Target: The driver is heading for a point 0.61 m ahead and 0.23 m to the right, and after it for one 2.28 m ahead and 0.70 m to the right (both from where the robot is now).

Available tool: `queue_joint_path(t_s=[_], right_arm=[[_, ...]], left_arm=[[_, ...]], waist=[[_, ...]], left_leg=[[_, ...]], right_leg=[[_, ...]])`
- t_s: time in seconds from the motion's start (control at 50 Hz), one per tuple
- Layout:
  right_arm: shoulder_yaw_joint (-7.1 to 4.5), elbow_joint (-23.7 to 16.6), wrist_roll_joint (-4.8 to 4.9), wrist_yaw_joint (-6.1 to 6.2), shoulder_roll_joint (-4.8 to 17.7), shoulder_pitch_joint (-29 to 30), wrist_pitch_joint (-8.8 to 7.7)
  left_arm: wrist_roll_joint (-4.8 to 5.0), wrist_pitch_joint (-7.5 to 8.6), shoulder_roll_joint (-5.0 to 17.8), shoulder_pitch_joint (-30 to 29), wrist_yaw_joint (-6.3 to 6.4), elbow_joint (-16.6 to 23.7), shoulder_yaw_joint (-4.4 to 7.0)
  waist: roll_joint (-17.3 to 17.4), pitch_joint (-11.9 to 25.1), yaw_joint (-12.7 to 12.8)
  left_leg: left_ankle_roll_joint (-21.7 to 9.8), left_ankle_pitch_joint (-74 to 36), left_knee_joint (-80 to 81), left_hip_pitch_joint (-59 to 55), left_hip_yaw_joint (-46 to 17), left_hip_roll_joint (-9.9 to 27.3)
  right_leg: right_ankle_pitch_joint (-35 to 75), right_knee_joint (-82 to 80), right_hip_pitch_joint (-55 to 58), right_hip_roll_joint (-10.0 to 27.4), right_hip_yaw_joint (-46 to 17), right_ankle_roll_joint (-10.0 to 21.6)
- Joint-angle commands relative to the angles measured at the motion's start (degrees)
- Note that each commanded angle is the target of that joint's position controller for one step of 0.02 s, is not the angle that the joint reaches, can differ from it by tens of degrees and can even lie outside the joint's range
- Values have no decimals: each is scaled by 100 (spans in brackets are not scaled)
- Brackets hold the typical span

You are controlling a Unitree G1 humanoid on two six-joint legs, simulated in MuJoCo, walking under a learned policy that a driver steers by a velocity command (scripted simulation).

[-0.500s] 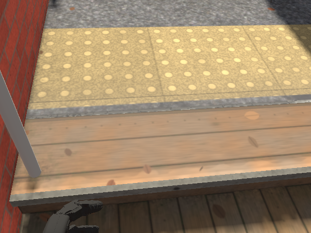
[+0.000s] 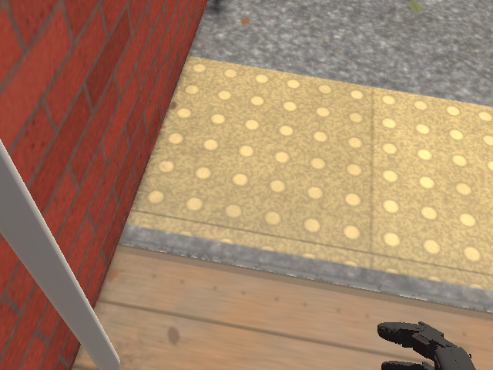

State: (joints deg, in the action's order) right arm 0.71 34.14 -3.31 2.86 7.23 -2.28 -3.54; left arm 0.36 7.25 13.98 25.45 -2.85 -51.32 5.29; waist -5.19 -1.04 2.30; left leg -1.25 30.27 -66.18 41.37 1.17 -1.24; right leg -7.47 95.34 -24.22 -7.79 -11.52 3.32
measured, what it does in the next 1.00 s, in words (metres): climbs, turning right: right foot 0.15 m higher, then left foot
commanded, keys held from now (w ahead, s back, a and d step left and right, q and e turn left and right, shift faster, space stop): w+e+shift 0.70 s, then w+shift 0.08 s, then w+q+shift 0.22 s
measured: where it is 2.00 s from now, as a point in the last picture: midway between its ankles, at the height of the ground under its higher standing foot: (437, 4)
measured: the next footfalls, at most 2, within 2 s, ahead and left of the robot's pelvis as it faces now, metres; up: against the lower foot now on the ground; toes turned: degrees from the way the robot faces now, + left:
right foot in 0.34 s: +0.43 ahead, -0.15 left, +0.15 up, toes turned -10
left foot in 0.70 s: +0.87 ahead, -0.12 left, +0.15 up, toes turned -35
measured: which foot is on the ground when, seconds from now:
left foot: down 0.00-0.34, up 0.36-0.68, down 0.70-1.00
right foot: up 0.00-0.32, down 0.34-0.70, up 0.72-1.00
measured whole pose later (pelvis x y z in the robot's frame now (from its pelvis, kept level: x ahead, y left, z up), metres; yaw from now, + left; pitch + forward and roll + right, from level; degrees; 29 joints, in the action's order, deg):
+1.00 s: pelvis +0.90 -0.30 +0.22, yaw -37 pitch +4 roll +1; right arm -4.2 53.2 -0.8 -0.3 16.7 -35.8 -5.4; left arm -2.0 3.2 15.8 -1.7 -4.2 -31.7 0.9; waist -0.5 4.9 -6.7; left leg -0.2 24.8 -20.1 -1.5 1.5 0.2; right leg -11.3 49.6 -41.2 0.8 -1.9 4.2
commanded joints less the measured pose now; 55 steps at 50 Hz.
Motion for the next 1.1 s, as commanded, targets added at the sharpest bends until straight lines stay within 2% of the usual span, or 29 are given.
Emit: queue_joint_path(t_s=[0.02,0.06,0.12,0.16,0.2,0.26,0.28,0.3,0.32,0.34,0.36,0.38,0.44,0.48,0.54,0.58,0.66,0.68,0.7,0.72,0.76,0.8,0.9,0.96,0.98,1.04,1.06,1.08,1.1], right_arm=[[-515,861,144,95,932,-1582,-138],[-406,1183,218,-9,643,-2128,-310],[-299,1512,341,-53,570,-1654,-502],[-234,1700,341,-132,571,-1494,-551],[-245,1560,492,-80,1034,-1910,-524],[-431,1514,660,44,1890,-2456,-633],[-506,1331,598,32,2310,-2307,-614],[-696,1077,491,-46,2806,-2048,-575],[-770,928,411,-110,2775,-1753,-528],[-788,876,445,-196,2304,-1775,-494],[-545,172,203,-484,1170,-1462,-446],[-427,-476,83,-554,743,-925,-593],[-60,-945,-37,-368,343,-192,-567],[-71,-896,-33,-295,723,-603,-375],[-140,-1268,-34,-230,1439,461,-248],[-44,-1099,149,-278,1219,273,-212],[-129,-428,298,-185,1006,-761,-71],[-286,-214,269,-76,1337,-1676,-97],[-448,-45,146,10,1710,-2449,-213],[-489,-61,-56,2,1917,-2246,-234],[-448,-69,76,-73,1225,-1345,-261],[-406,399,14,-144,1150,-1688,-321],[-447,980,91,-173,1162,-1967,-401],[-494,1070,327,-341,1318,-1812,-376],[-535,1081,322,-393,1608,-1823,-412],[-600,1280,427,-380,2190,-2089,-419],[-613,1239,394,-376,2177,-1987,-442],[-441,1049,252,-357,1255,-2107,-394],[-440,800,523,-279,1141,-2734,-337]], left_arm=[[-450,-161,-466,-1786,-19,1698,-276],[-252,-547,-797,-1852,-42,1699,-351],[-147,-918,-1197,-2544,104,2265,-564],[-174,-1014,-1194,-2999,198,2627,-668],[-243,-1153,-439,-3264,33,2541,-541],[-159,-1214,-204,-2696,13,2407,-441],[-13,-1180,188,-1894,60,2114,-246],[-2,-1166,361,-1307,131,2091,-73],[-9,-1126,733,-808,99,2098,56],[89,-963,717,-981,52,1991,183],[167,-870,945,-1765,29,1752,234],[-88,-844,1191,-1847,75,2008,232],[-154,-519,712,-645,274,983,88],[-200,-403,402,-741,342,881,-97],[-91,-212,1145,-925,373,823,53],[-33,-171,1183,-1192,395,893,71],[49,-253,1434,-310,218,873,182],[-30,-241,1449,-419,155,973,186],[-183,-191,759,-501,115,1123,49],[-45,-268,571,64,191,1407,-109],[-352,-327,919,-817,160,1336,-67],[-371,-349,631,-1421,26,1486,-132],[-376,-439,459,-1953,-120,2057,-319],[-246,-406,303,-2437,-207,2163,-423],[-161,-381,332,-2143,-149,2175,-403],[-293,-329,817,-562,130,1561,-129],[-433,-320,1219,272,252,1382,14],[-583,-251,1630,638,331,1354,21],[-554,-286,1694,362,390,1572,34]], waist=[[770,812,-601],[447,349,-503],[785,-964,260],[1177,-1254,614],[767,-514,450],[1207,908,737],[1400,1788,1094],[1969,1874,1332],[2391,1768,1567],[2136,1350,1358],[-317,935,413],[-490,1326,284],[358,23,191],[637,-301,-212],[800,-635,-333],[430,35,-455],[500,1230,-666],[492,1736,-1133],[1335,2200,-1316],[2381,3165,-814],[1563,1739,-908],[814,671,-745],[1168,-164,62],[1054,-200,-30],[1366,-265,213],[580,659,1062],[556,1153,1482],[-605,1562,1108],[-885,2156,554]], left_leg=[[-878,-1789,3772,-4018,-2767,1661],[-756,-2871,3949,-3713,-2042,2070],[-22,-1702,5282,-2086,-140,1710],[356,-3130,5870,-1476,1054,1303],[-67,-4630,6871,-1637,1496,1429],[-618,-9720,6019,-2945,1612,1476],[-752,-11903,4748,-3465,1615,1503],[-823,-12835,3347,-4171,1329,1891],[-873,-12470,1749,-4300,942,2027],[-665,-8319,-124,-3637,854,1539],[-383,-1911,-2749,-713,667,-18],[-303,-1477,-4833,551,-534,-360],[-322,-534,-5210,1813,-773,98],[-174,242,-3802,1913,-928,325],[137,-144,61,420,-556,599],[196,-2423,2155,-2277,-366,450],[133,-2981,3452,-4111,131,-162],[59,-2583,3290,-5284,-155,239],[-76,-1529,3227,-6388,-1412,1591],[-655,-1246,3568,-7184,-3987,2956],[-848,-34,4350,-5388,-3638,2274],[-873,-1368,4530,-4246,-2792,1825],[-938,-2074,5208,-3343,-1975,1551],[-817,-3667,6163,-1374,-799,949],[-864,-4755,5958,-1334,-930,1179],[-604,-6399,3464,-1652,-491,818],[-551,-5120,1830,-911,-513,513],[-553,-414,-692,-411,-621,104],[-626,-513,-1752,154,-968,-146]], right_leg=[[-444,2737,-4103,266,71,184],[-878,3747,-4754,90,107,373],[-1728,3093,-5432,193,263,571],[-1615,1798,-4954,373,640,761],[-1166,893,-3303,489,2038,650],[-859,-1375,-473,121,2529,773],[-1193,-1660,800,-381,2339,692],[-2830,-2216,640,-411,2172,696],[-3525,-3243,913,-409,1836,868],[-3137,-4990,1202,-244,740,1146],[-3880,-6237,1390,417,-2257,1903],[-4401,-7212,1603,1066,-4605,2408],[-1946,-7222,748,915,-3470,1893],[-1120,-7144,481,687,-2609,1666],[293,-8204,-390,486,-1717,1346],[783,-8190,-1271,221,-1086,1139],[3178,-6084,277,312,-880,724],[2737,-4686,-122,245,-745,526],[-1138,-3072,-1008,-10,-218,403],[-2134,-1291,-1854,114,186,240],[-805,-1141,-2381,619,681,321],[-1008,-1220,-2482,722,519,349],[-1087,-3254,-2691,1033,479,26],[28,-4429,158,679,1501,35],[60,-4612,665,631,1474,89],[-134,-5680,3088,270,1519,45],[-623,-5593,4277,801,1028,-3],[-1834,-6134,4338,2485,-1064,-95],[-1306,-7577,4326,3498,-3735,113]])
Keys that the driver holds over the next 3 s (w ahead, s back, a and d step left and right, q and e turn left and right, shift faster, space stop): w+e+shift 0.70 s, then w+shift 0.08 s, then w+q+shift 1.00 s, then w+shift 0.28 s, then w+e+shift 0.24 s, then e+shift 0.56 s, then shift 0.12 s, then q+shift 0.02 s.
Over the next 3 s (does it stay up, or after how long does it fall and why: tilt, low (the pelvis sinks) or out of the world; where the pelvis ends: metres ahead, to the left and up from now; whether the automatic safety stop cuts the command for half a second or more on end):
stays up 2.45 -0.67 0.33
